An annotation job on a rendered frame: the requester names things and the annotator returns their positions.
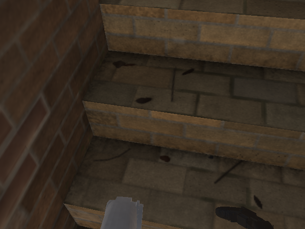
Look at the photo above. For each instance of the left robot thigh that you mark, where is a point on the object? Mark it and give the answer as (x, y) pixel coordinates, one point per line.
(123, 213)

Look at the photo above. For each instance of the right robot hand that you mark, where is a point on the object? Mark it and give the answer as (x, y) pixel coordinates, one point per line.
(243, 216)

